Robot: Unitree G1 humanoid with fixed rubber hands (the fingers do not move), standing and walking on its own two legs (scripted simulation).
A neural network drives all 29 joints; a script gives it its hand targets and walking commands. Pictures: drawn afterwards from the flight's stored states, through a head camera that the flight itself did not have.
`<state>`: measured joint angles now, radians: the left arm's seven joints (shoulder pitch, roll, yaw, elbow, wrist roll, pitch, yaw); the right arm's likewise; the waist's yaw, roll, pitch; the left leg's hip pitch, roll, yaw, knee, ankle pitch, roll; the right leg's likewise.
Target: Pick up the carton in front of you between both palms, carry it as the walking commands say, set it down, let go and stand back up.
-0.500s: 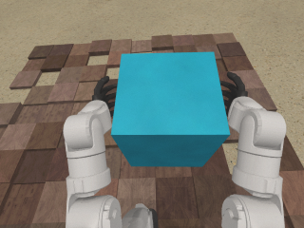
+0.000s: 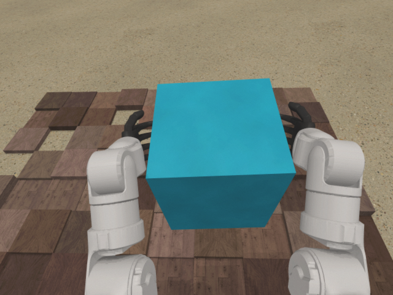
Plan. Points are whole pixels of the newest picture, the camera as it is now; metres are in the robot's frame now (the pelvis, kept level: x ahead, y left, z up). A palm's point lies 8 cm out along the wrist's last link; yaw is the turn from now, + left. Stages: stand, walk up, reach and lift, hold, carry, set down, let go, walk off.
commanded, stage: carry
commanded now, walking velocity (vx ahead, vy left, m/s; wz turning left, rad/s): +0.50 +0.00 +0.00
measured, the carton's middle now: (215, 161) +0.37 +0.01 +0.09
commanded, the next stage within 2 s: none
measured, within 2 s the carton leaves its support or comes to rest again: neither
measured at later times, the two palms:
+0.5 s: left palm (159, 93) +0.59 +0.17 +0.10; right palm (272, 99) +0.57 -0.13 +0.10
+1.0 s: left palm (152, 72) +0.66 +0.20 +0.12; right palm (259, 72) +0.66 -0.10 +0.12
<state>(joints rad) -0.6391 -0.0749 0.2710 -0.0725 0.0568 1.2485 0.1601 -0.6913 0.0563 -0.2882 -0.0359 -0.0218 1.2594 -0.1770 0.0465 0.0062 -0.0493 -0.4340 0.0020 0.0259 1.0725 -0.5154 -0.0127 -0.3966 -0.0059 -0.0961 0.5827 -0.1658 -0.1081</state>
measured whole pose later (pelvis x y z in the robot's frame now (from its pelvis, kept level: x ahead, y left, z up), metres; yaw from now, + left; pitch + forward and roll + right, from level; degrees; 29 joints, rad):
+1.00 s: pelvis +0.32 +0.05 +0.00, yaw +0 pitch +4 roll +0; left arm -0.55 -0.07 0.24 0.04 0.05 1.14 0.14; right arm -0.53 0.09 -0.25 0.02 -0.07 1.14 -0.15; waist 0.00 0.00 -0.11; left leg -0.24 -0.03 0.14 0.54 -0.27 -0.01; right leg -0.27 0.01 -0.08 0.51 -0.26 -0.04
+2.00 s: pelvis +0.67 +0.01 +0.01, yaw +0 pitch +4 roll +1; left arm -0.31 -0.16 0.20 -0.26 0.05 1.18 0.14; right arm -0.29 0.16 -0.21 -0.31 -0.07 1.19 -0.13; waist 0.01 -0.01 -0.11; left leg -0.55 0.03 0.16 0.52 -0.08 0.03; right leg 0.07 0.00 -0.10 0.29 -0.42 -0.03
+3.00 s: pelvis +1.26 -0.04 +0.01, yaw -1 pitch +5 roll +1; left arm -0.51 -0.10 0.24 -0.14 0.04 1.11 0.15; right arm -0.51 0.09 -0.23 -0.17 -0.05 1.14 -0.15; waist 0.02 0.02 -0.02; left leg -0.59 0.02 0.14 0.53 0.03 0.05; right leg -0.06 0.05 -0.14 0.36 -0.35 -0.05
